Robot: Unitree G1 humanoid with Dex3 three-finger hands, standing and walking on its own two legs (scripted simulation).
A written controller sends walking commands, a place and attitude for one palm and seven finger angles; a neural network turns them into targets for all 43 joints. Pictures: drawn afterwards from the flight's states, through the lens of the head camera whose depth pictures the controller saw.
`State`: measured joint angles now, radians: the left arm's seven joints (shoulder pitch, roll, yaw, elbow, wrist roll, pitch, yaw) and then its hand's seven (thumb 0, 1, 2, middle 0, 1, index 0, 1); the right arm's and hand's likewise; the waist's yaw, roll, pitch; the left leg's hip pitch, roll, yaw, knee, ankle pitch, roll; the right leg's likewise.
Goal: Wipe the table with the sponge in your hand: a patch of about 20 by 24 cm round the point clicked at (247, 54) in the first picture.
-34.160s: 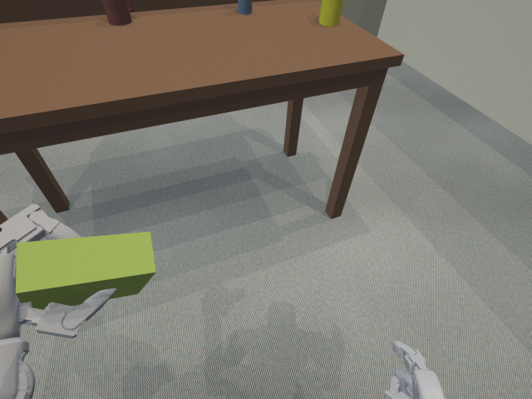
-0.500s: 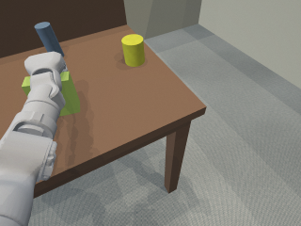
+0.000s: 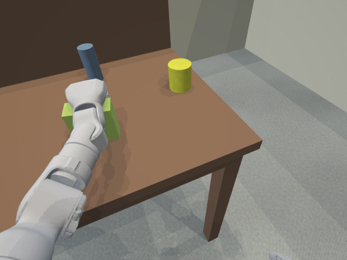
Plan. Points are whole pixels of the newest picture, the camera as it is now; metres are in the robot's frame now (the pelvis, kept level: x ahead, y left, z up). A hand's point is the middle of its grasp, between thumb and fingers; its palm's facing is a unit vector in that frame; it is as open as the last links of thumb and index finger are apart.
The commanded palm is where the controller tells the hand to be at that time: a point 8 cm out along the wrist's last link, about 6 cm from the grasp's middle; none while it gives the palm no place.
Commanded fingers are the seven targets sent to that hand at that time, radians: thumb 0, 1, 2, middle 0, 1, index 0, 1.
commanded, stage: wipe back along the third lane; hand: left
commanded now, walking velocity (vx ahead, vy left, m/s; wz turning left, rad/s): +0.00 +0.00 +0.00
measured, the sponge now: (96, 127) +0.43 +0.23 +0.09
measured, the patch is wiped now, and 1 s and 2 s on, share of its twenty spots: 0.95 0.95 0.95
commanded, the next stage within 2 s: slide back across to the middle lane in 1.32 s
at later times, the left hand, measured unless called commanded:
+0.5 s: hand (91, 119) +0.40 +0.21 +0.15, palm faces +0.16 -0.05 -0.99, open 8.9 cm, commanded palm +0.34 +0.20 +0.16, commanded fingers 0.00 0.10 1.30 -1.20 -1.60 -1.20 -1.60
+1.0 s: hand (96, 140) +0.34 +0.19 +0.14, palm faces +0.18 -0.05 -0.98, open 9.0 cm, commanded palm +0.29 +0.16 +0.16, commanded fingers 0.00 0.10 1.30 -1.20 -1.60 -1.20 -1.60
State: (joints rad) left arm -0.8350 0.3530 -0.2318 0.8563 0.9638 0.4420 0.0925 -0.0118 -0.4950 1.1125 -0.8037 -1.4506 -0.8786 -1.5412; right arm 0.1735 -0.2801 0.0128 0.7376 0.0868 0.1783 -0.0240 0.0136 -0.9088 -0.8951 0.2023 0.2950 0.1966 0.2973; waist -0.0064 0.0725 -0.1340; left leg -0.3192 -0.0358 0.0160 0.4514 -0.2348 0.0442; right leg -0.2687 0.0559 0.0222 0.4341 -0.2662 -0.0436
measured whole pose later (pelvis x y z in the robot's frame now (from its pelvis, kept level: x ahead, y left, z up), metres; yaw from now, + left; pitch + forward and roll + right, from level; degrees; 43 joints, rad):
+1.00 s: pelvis +0.00 -0.01 -0.01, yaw +1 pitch +0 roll +1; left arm -0.43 0.29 -0.40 0.16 0.98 0.77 0.06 -0.01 -0.39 1.12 -0.63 -1.49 -0.78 -1.50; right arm 0.01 -0.27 0.07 0.64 0.10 0.24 0.04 0.02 -0.91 -0.90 0.20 0.30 0.20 0.30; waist 0.07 0.09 -0.09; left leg -0.24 -0.05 0.01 0.51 -0.28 0.04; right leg -0.20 0.04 0.01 0.54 -0.33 -0.05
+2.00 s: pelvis +0.01 -0.04 +0.00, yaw -3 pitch -2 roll +2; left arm -0.06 0.45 -0.14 -0.21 0.85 0.64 0.00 -0.02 -0.42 1.14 -0.71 -1.45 -0.85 -1.47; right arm -0.02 -0.29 0.06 0.64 0.07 0.19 -0.01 0.02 -0.91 -0.90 0.20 0.30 0.20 0.30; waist 0.08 0.10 -0.06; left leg -0.16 0.00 0.01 0.49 -0.28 0.00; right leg -0.15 0.10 0.06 0.51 -0.33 -0.10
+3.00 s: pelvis -0.02 -0.01 +0.00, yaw +0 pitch +1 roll +0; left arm -0.54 0.50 -0.15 0.47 0.96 0.41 -0.10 0.00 -0.59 1.22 -0.85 -1.44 -0.95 -1.52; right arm 0.12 -0.30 0.05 0.71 0.07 0.11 -0.07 0.02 -0.91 -0.90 0.20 0.30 0.20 0.30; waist 0.05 0.09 -0.07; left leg -0.27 -0.04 -0.05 0.48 -0.23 0.01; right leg -0.23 0.07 0.01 0.49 -0.28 -0.06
